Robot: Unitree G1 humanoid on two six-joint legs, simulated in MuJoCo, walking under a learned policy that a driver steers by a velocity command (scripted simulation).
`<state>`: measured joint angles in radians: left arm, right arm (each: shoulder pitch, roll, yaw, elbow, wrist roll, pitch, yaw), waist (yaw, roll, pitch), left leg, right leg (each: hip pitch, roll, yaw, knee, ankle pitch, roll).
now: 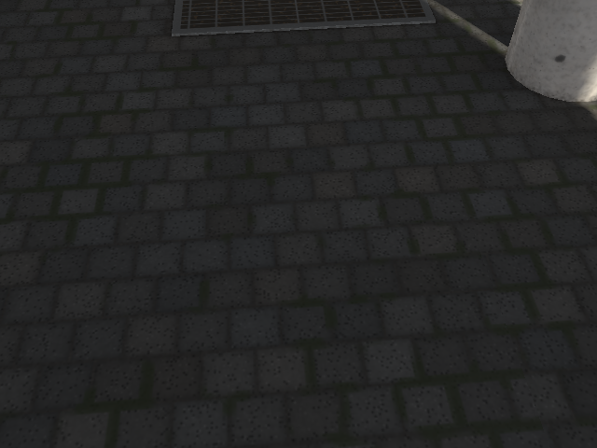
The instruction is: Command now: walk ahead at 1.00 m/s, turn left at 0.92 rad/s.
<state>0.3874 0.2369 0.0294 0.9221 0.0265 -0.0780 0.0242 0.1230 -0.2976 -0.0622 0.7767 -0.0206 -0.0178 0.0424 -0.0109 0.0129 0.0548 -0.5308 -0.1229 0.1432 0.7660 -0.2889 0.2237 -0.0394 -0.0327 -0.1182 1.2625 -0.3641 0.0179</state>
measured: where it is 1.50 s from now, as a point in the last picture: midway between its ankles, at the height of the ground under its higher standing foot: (260, 308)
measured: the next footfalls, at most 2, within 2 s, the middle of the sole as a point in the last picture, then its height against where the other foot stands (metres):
right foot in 0.38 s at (363, 385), level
left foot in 0.78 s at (206, 319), level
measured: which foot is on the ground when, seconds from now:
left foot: down 0.00-0.38, up 0.40-0.76, down 0.78-1.00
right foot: up 0.00-0.36, down 0.38-0.80, up 0.82-1.00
